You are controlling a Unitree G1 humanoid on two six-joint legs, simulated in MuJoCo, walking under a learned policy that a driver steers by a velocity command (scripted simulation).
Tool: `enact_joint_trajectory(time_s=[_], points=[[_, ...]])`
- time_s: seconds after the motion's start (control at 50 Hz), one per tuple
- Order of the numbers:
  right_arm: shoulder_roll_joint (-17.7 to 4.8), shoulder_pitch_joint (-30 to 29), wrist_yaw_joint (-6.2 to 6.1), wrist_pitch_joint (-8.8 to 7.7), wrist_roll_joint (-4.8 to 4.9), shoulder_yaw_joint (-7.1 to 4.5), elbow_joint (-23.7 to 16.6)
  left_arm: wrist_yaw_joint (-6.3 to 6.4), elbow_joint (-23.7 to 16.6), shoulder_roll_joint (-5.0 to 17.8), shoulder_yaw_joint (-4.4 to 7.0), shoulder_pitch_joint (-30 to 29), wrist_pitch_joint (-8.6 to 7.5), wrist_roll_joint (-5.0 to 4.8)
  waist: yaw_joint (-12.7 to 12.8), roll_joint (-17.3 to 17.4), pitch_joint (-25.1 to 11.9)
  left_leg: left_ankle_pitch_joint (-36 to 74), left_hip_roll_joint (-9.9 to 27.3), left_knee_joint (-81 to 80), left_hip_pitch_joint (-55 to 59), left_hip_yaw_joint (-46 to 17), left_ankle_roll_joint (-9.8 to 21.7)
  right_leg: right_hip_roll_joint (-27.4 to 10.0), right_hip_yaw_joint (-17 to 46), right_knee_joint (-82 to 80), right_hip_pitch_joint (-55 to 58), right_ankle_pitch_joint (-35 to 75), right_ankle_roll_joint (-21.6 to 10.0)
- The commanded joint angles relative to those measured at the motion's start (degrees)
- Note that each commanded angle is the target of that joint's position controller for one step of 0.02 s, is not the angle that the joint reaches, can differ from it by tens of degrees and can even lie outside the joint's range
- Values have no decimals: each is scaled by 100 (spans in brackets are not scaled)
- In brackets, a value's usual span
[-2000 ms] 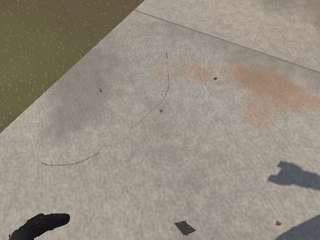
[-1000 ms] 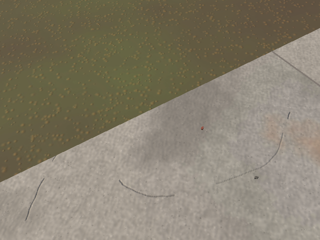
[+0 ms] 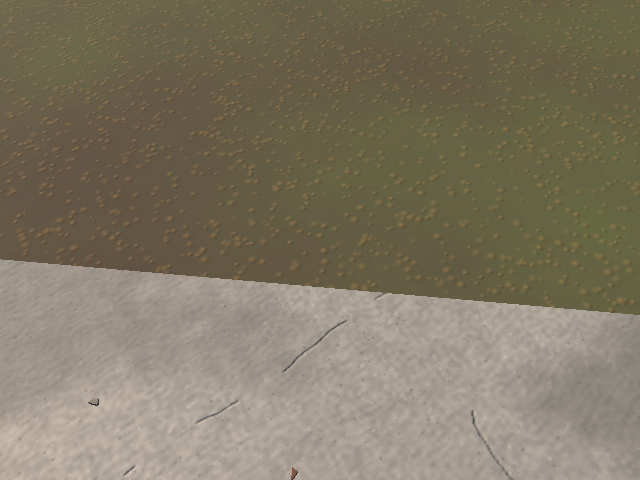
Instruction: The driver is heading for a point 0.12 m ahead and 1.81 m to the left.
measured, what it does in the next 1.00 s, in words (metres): walks ahead, turning left: left foot, then right foot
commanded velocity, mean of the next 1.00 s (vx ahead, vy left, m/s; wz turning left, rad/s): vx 0.43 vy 0.00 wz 0.60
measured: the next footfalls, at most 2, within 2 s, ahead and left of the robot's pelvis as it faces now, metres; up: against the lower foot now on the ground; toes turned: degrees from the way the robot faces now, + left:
left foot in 0.20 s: +0.26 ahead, +0.17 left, +0.00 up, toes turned +10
right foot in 0.70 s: +0.61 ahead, +0.07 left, +0.00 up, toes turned +29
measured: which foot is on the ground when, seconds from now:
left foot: up 0.00-0.18, down 0.20-0.72, up 0.74-1.00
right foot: down 0.00-0.20, up 0.22-0.68, down 0.70-1.00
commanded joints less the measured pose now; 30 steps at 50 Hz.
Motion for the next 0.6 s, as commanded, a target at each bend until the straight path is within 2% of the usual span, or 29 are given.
enact_joint_trajectory(time_s=[0.02, 0.06, 0.1, 0.12, 0.14, 0.16, 0.18, 0.2, 0.22, 0.24, 0.26, 0.28, 0.3, 0.32, 0.34, 0.36, 0.4, 0.46, 0.52, 0.56, 0.6], points=[[-109, -955, 96, -148, 1, 41, -678, 9, -308, 1009, 223, -233, -62, -20, 144, -927, 564, 516, 180, -763, -676, 189, -63, -1309, 559, -893, 97, 1023, -858], [-11, -1219, 177, -175, 5, 96, -739, -1, -221, 1129, 251, -138, -40, -75, 229, -897, 666, 654, 187, -1392, -359, 413, 26, -1355, 269, -907, 64, 1172, -815], [-19, -1352, 252, -184, 29, 107, -782, -23, -133, 1242, 282, -61, -16, -153, 215, -860, 757, 518, 159, -1858, -63, 597, 203, -1458, 70, -884, 158, 1360, -766], [-59, -1373, 280, -184, 35, 95, -801, -35, -96, 1299, 301, -44, 2, -190, 171, -862, 759, 384, 105, -2045, 109, 692, 317, -1520, -22, -800, 254, 1720, -733], [-145, -1304, 294, -178, 25, 55, -809, -41, -73, 1375, 321, -67, 23, -213, 55, -899, 666, 191, -30, -2205, 418, 816, 458, -1554, -155, -556, 351, 2640, -682], [-284, -1096, 291, -159, 0, -19, -782, -34, -55, 1471, 349, -81, 47, -233, -131, -988, 429, -41, -246, -2295, 897, 975, 607, -1558, -324, -70, 458, 3974, -616], [-498, -493, 272, -132, -7, -146, -640, -19, -46, 1539, 364, -116, 83, -256, -525, -996, 3, -89, -517, -2483, 1766, 1126, 793, -1486, -535, 848, 431, 5123, -519], [-807, 522, 204, -85, 23, -337, -355, 2, -69, 1431, 313, -86, 89, -264, -1055, -834, -581, 221, -763, -2730, 3279, 1130, 1025, -1301, -727, 2120, -118, 5352, -349], [-1177, 1459, 85, -8, 87, -486, -164, 10, -213, 1077, 172, 31, 44, -94, -1394, -163, -1134, 96, -73, -2706, 5107, -69, 1323, -1086, -651, 3904, -1676, 2951, -110], [-1797, 1146, 75, -97, 85, -503, -272, -55, -622, 337, -86, 460, -99, 57, -614, 1413, -1910, -1712, 1464, -3649, 6341, -3756, 2393, 80, 92, 5814, -3737, -1705, 171], [-1199, 1241, 118, -205, 43, -343, -387, -92, -668, 977, 35, -306, -263, -156, -1130, 611, -2112, -2152, 1590, -4387, 6244, -4341, 2306, -6, 1108, 6286, -4201, -1488, 85], [-942, 1056, 135, -290, -21, -245, -250, -112, -840, 1160, 86, -749, -341, -323, -1075, 459, -1197, -1581, 1461, -4470, 5594, -3532, 2070, -193, 1005, 6173, -4568, -904, -19], [-856, 725, 131, -334, -16, -206, -257, -72, -830, 1064, 42, -786, -393, -234, -816, -33, -727, -836, 1228, -4443, 4746, -2875, 1957, -435, 979, 5735, -4336, -424, -66], [-734, 352, 120, -340, -49, -165, -296, -43, -779, 1049, 60, -755, -398, -82, -564, -160, -438, -145, 995, -4452, 4022, -2346, 1867, -586, 988, 5283, -3982, -147, -30], [-641, 118, 96, -350, -137, -119, -365, -59, -729, 1064, 80, -619, -343, -46, -351, -6, -347, 283, 832, -4570, 3542, -2047, 1841, -692, 1042, 5100, -3625, 57, -12], [-608, -2, 73, -362, -151, -111, -369, -72, -693, 1040, 79, -548, -281, -25, -259, 54, -293, 551, 760, -4694, 3265, -1922, 1881, -700, 1008, 4935, -3467, 146, 54], [-603, 42, 19, -403, -89, -101, -242, -80, -663, 908, 48, -558, -170, 48, -203, -18, -143, 1095, 661, -4804, 2824, -1573, 1935, -651, 872, 4548, -3380, 304, 237], [-716, 290, -88, -395, -65, -123, -35, -79, -880, 721, -27, -1262, -132, 83, -393, -46, 152, 1308, 403, -4835, 2543, -1197, 1795, -476, 780, 3407, -3539, 1269, 431], [-780, 563, -144, -346, -12, -143, 140, -149, -1040, 539, -108, -2006, -194, 34, -678, 53, 216, 930, 161, -4705, 2382, -1021, 1511, -144, 704, 2026, -3044, 2258, 429], [-841, 794, -159, -327, 23, -165, 273, -209, -1139, 569, -107, -2359, -240, -35, -809, 78, 249, 690, 245, -4630, 2451, -1235, 1459, 7, 735, 1581, -2778, 2462, 390], [-786, 917, -180, -287, 54, -156, 371, -257, -1187, 707, -55, -2459, -275, -68, -803, 149, 233, 581, 383, -4312, 2852, -1559, 1405, 43, 896, 1241, -2737, 2329, 295]])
